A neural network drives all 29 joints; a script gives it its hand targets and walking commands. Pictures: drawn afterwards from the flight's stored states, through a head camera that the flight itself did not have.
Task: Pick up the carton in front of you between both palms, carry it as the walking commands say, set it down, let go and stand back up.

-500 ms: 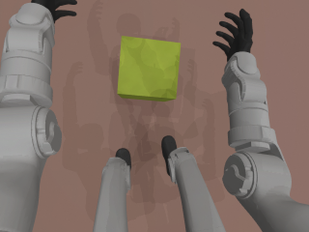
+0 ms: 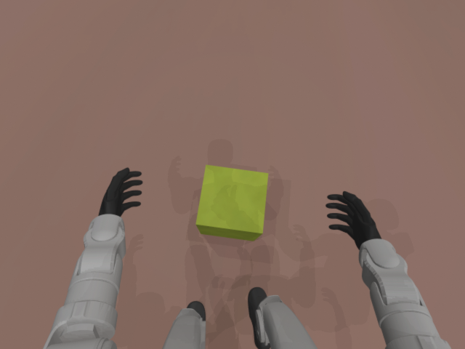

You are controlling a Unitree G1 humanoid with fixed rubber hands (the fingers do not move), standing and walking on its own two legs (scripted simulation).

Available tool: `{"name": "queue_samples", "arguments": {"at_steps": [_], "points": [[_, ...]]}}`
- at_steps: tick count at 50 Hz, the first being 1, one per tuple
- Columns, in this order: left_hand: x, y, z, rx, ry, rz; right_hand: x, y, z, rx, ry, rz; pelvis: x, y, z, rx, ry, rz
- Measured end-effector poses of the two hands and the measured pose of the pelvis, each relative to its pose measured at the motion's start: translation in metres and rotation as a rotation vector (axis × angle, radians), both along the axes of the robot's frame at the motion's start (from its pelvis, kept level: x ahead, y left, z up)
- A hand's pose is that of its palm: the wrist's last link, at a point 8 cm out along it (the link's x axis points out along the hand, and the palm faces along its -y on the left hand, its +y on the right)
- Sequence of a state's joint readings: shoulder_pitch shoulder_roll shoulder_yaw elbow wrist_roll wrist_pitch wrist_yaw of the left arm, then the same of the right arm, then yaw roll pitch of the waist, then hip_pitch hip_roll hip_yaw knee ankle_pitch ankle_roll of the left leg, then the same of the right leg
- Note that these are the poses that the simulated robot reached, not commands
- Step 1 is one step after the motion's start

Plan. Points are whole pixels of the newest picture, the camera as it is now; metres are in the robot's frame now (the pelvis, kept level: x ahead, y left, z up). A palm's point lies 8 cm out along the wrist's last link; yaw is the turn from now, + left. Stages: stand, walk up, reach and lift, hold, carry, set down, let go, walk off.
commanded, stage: let go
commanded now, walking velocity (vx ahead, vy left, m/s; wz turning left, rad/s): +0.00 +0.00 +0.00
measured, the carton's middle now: (231, 206) +0.47 -0.04 -0.60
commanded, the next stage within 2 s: stand in 0.94 s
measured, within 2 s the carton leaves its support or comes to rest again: neither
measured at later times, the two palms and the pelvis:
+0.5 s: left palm (64, 300) +0.23 +0.23 -0.03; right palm (397, 293) +0.20 -0.23 -0.02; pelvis +0.05 +0.01 +0.05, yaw -2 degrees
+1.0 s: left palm (59, 327) +0.20 +0.24 -0.03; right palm (410, 299) +0.19 -0.25 -0.02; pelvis +0.04 +0.00 +0.04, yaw -2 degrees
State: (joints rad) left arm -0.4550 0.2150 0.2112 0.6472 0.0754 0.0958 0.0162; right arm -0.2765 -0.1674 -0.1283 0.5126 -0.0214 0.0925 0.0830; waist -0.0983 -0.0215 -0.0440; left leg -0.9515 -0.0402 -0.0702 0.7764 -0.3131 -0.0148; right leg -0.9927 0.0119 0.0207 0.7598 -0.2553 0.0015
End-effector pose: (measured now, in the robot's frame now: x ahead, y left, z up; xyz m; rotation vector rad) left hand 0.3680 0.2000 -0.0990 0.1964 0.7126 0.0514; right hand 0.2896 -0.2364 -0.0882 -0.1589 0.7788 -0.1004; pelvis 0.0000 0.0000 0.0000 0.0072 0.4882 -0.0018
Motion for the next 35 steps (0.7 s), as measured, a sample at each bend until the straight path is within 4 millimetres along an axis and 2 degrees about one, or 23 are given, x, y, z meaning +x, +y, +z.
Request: {"name": "queue_samples", "arguments": {"at_steps": [10, 16, 21, 27, 35], "points": [[-0.057, 0.005, 0.032, 0.001, 0.031, -0.020, -0.063, -0.006, 0.041, 0.000, 0.016, -0.032, 0.029, -0.005, 0.026, -0.003, -0.195, -0.017], [-0.089, 0.014, 0.051, -0.002, 0.040, -0.023, -0.086, -0.003, 0.059, 0.003, 0.022, -0.038, 0.043, -0.001, 0.039, -0.011, -0.307, -0.025], [-0.115, 0.025, 0.065, -0.003, 0.053, -0.019, -0.091, 0.002, 0.066, 0.007, 0.018, -0.030, 0.050, 0.005, 0.045, -0.018, -0.386, -0.031], [-0.142, 0.038, 0.076, -0.005, 0.071, -0.001, -0.085, 0.009, 0.068, 0.008, 0.008, -0.005, 0.052, 0.011, 0.048, -0.020, -0.463, -0.029], [-0.157, 0.043, 0.080, -0.014, 0.074, 0.012, -0.082, 0.014, 0.069, -0.002, 0.015, 0.011, 0.049, 0.014, 0.047, -0.020, -0.531, -0.024]]}}
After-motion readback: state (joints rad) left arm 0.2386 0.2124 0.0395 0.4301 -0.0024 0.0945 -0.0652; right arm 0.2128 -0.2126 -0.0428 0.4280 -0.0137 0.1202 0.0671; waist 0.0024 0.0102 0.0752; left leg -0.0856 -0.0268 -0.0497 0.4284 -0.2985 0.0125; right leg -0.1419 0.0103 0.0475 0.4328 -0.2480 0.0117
